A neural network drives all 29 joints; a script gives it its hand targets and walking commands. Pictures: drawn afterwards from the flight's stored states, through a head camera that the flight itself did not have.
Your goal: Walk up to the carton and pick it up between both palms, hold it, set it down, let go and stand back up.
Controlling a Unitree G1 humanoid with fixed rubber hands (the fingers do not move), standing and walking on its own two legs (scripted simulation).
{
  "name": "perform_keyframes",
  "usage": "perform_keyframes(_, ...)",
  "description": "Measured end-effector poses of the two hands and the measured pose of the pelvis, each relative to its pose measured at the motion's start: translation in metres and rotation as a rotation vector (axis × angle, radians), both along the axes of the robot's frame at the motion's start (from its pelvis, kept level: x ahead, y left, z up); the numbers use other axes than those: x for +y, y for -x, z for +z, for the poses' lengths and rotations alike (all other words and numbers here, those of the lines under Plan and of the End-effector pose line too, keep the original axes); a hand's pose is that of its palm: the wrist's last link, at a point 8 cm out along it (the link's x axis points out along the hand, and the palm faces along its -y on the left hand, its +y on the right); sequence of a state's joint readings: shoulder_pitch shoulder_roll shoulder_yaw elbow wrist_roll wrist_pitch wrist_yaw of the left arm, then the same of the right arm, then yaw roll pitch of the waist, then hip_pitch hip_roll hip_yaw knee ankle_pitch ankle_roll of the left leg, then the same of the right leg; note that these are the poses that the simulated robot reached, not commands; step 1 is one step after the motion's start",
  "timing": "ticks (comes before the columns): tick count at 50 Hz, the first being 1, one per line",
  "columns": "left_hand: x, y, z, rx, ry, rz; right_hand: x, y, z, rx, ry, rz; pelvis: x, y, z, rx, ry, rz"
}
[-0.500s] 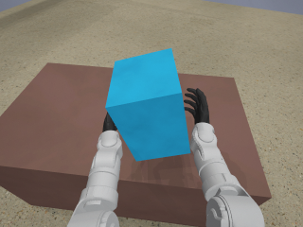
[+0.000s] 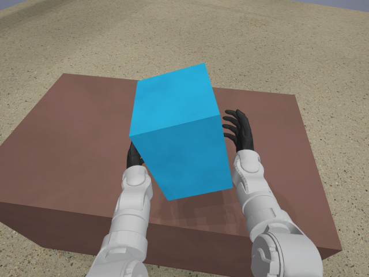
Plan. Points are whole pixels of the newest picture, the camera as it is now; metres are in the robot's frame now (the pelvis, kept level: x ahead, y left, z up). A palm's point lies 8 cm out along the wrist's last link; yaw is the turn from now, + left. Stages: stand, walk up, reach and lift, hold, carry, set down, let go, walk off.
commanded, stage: set down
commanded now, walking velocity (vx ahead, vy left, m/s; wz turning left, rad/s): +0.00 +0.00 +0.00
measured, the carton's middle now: (185, 134) +0.42 +0.02 +0.07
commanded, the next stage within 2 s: none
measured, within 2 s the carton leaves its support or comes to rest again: neither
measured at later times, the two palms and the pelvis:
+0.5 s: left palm (143, 175) +0.34 +0.11 +0.01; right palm (244, 158) +0.39 -0.13 +0.04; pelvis -0.02 -0.02 +0.00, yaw -1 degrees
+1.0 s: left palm (141, 178) +0.36 +0.13 -0.02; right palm (236, 166) +0.40 -0.12 -0.03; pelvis +0.01 -0.02 -0.01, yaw -1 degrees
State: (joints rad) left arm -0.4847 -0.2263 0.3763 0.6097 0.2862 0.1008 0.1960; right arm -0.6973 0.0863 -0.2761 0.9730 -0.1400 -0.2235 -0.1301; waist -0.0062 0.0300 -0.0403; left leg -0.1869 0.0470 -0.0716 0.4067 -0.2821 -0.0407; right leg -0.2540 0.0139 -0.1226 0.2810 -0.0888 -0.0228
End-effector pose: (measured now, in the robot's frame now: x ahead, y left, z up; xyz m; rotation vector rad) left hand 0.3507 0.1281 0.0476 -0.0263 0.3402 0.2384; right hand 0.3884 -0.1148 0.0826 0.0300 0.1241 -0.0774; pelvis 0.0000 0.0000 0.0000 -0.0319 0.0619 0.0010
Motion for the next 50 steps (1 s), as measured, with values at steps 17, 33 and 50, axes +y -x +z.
perform_keyframes(17, -0.009, 0.002, -0.019, 0.024, -0.013, 0.024, -0.01, 0.001, -0.029, 0.052, 0.008, 0.004, -0.006, 0.011, -0.002, 0.062, -0.01, -0.028)
perform_keyframes(33, -0.013, 0.008, -0.039, 0.021, -0.059, 0.056, -0.016, 0.001, -0.063, 0.089, 0.017, 0.075, -0.024, 0.016, -0.005, 0.144, -0.029, -0.03)
perform_keyframes(50, -0.002, -0.006, -0.07, 0.024, -0.083, 0.056, -0.008, -0.015, -0.108, 0.132, 0.028, 0.109, -0.016, -0.009, -0.009, 0.234, -0.011, -0.016)
